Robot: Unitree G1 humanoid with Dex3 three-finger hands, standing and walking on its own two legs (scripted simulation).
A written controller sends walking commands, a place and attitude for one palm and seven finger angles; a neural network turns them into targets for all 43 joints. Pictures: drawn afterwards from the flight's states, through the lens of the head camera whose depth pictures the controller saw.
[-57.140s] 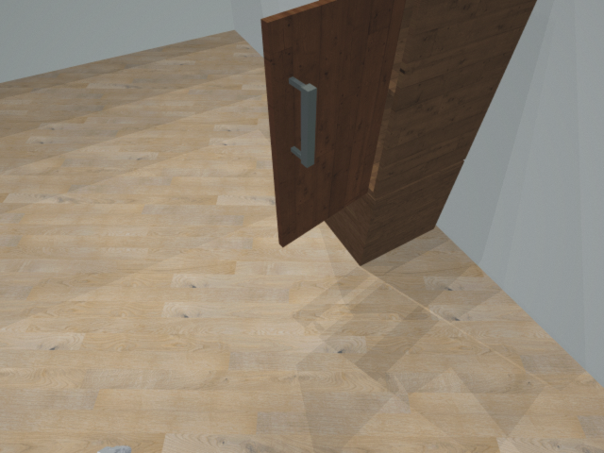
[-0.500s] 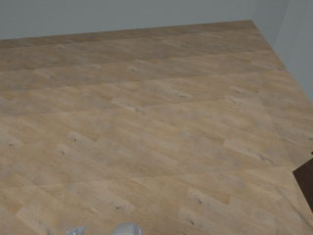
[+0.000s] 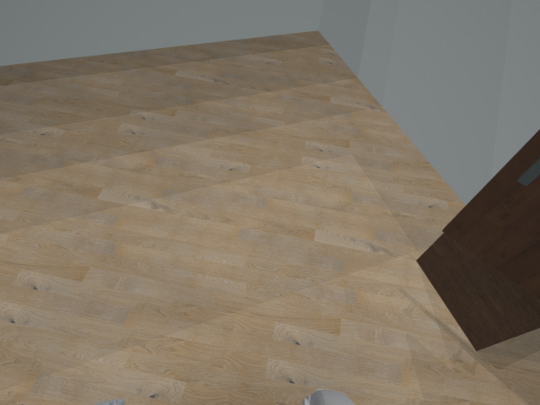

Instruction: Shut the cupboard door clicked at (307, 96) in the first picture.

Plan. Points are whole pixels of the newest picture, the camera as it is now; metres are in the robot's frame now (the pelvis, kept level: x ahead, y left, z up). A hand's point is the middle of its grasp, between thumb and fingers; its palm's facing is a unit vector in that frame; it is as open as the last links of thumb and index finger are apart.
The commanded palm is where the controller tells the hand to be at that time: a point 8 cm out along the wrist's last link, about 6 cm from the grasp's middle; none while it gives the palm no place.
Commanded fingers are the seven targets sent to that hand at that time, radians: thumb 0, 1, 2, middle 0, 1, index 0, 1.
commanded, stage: turn to face it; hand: left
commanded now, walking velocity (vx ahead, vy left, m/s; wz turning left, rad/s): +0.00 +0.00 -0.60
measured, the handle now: out of the picture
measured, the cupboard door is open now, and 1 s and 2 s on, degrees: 25 25 25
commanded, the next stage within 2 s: take the last steps up to it in 1.06 s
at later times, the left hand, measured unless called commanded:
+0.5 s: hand (199, 386) +0.16 +0.12 -0.16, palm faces -0.27 -0.93 -0.24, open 7.4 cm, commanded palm none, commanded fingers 0.00 0.90 0.90 -0.20 -0.30 -0.20 -0.30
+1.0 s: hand (221, 323) +0.27 +0.10 -0.17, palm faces -0.52 -0.82 -0.23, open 7.4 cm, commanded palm none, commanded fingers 0.00 0.90 0.90 -0.20 -0.30 -0.20 -0.30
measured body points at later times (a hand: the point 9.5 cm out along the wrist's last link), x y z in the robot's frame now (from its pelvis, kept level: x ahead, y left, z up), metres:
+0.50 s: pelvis +0.03 -0.04 +0.00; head +0.08 -0.07 +0.45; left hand +0.17 +0.17 -0.14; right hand +0.04 -0.32 -0.15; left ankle +0.07 +0.11 -0.68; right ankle -0.01 -0.14 -0.74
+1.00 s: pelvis +0.07 -0.02 +0.00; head +0.12 -0.04 +0.44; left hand +0.29 +0.15 -0.15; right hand -0.03 -0.26 -0.14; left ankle +0.10 +0.08 -0.74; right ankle -0.02 -0.13 -0.70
